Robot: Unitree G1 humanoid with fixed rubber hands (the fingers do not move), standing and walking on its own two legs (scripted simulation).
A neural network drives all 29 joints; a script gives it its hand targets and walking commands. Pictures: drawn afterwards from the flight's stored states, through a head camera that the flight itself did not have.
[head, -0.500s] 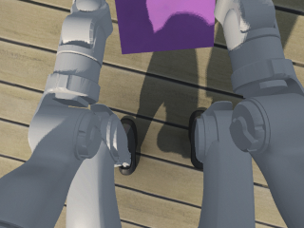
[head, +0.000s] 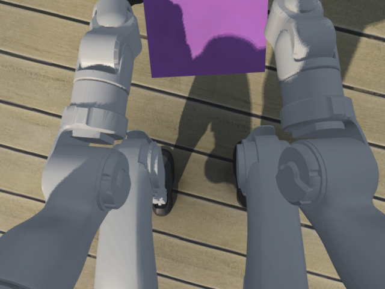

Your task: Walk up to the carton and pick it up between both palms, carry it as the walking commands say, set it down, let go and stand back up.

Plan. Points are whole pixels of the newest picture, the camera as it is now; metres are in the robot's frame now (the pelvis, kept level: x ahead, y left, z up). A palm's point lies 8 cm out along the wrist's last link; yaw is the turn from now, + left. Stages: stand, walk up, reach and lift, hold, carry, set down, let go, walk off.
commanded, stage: reach and lift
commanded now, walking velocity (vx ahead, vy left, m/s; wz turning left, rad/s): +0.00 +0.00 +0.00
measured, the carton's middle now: (207, 12) +0.57 -0.02 -0.17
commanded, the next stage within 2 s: none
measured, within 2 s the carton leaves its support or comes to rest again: neither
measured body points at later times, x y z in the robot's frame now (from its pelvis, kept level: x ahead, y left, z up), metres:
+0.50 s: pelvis -0.01 +0.00 +0.05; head +0.30 -0.04 +0.37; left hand +0.54 +0.11 -0.02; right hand +0.55 -0.15 -0.01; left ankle +0.15 +0.12 -0.40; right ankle +0.17 -0.13 -0.40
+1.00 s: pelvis +0.00 -0.01 +0.10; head +0.25 -0.04 +0.47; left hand +0.53 +0.10 +0.07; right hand +0.52 -0.16 +0.08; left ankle +0.15 +0.12 -0.40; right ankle +0.17 -0.13 -0.40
